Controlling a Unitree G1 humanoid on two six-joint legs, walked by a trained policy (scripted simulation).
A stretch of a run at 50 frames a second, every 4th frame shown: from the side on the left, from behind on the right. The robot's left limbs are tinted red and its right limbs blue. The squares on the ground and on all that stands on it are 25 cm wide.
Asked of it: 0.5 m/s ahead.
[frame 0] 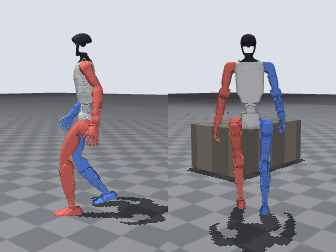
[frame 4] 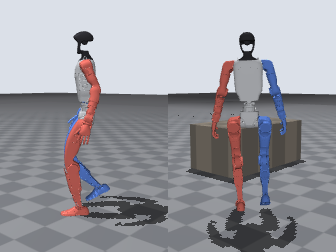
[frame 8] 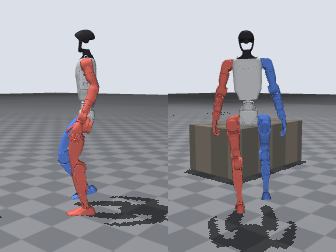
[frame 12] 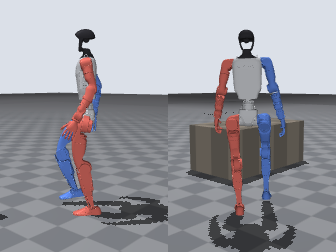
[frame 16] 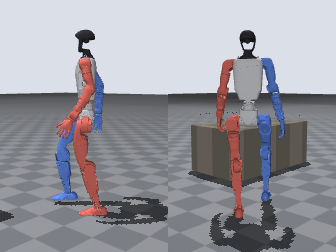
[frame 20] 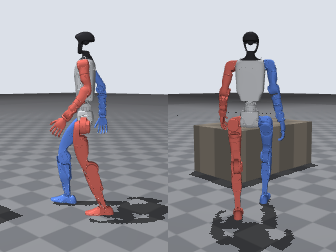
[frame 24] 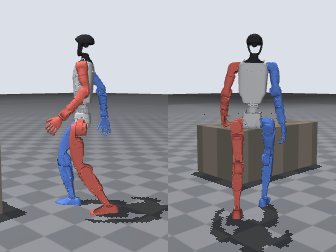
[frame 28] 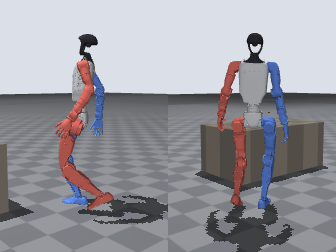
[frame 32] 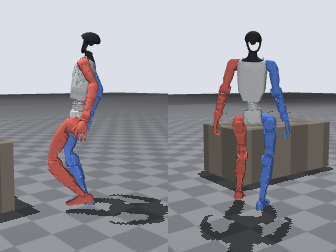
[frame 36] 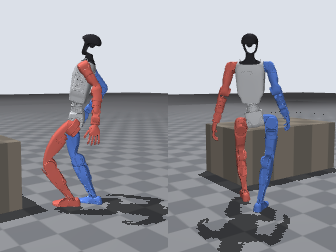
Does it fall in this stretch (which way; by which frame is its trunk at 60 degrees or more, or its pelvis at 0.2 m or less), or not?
no
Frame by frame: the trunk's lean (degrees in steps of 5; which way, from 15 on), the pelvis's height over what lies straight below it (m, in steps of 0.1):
0: 5, 0.8
4: 5, 0.8
8: 5, 0.8
12: 0, 0.8
16: 0, 0.8
20: 0, 0.8
24: 5, 0.7
28: 10, 0.7
32: 10, 0.8
36: 15 backward, 0.7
